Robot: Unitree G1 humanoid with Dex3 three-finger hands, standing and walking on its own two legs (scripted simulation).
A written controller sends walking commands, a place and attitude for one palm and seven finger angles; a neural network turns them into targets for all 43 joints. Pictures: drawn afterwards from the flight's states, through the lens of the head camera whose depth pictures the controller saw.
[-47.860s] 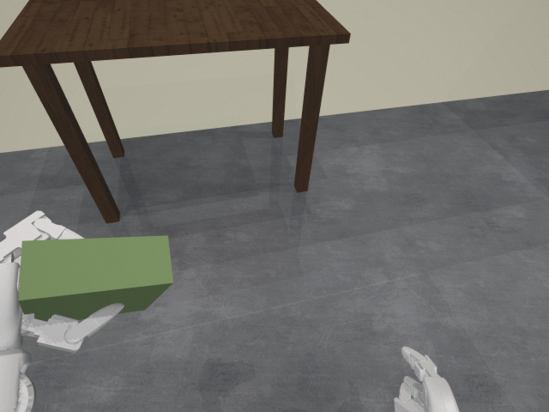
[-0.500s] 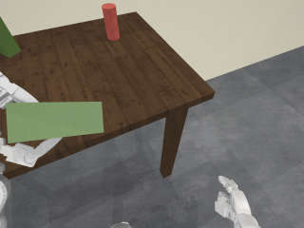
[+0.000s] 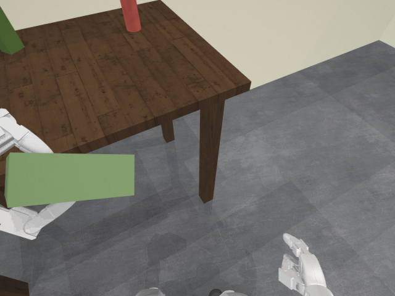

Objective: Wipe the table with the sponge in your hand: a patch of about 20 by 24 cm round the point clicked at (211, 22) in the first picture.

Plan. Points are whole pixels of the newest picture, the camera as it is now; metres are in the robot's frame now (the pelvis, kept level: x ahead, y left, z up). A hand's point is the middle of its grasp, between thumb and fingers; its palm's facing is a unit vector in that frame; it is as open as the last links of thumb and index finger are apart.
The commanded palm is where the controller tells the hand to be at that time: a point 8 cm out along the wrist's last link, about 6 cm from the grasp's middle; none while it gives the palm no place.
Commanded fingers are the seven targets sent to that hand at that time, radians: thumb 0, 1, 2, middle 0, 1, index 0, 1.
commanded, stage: stop stepping back and stand still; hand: left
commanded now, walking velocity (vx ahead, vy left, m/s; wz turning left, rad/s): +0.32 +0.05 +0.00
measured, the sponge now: (83, 175) +0.26 +0.16 +0.19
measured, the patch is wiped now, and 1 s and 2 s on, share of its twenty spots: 1.00 1.00 1.00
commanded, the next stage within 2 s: stand and wait in 0.94 s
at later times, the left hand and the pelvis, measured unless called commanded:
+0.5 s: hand out of the picture +0.08 +0.21 +0.25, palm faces +0.50 -0.78 -0.37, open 9.4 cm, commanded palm +0.03 +0.28 +0.27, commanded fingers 0.00 0.10 1.30 -1.20 -1.60 -1.20 -1.60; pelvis -0.10 -0.02 +0.00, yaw +5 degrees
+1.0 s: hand out of the picture +0.09 +0.17 +0.27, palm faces +0.48 -0.73 -0.49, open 9.4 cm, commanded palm +0.04 +0.25 +0.27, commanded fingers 0.00 0.10 1.30 -1.20 -1.60 -1.20 -1.60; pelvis -0.10 -0.05 +0.00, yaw +5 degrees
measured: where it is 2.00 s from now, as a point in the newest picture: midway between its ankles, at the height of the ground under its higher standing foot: outside the picture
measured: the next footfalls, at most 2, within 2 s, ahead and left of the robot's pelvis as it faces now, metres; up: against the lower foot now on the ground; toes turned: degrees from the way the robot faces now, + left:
left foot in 0.10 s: -0.06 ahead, +0.14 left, +0.00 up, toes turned +8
right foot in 0.28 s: -0.04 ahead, -0.13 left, +0.00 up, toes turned +3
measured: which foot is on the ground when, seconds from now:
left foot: up 0.00-0.08, down 0.10-0.70, up 0.72-0.94, down 0.96-1.00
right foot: down 0.00-0.10, up 0.12-0.26, down 0.28-1.00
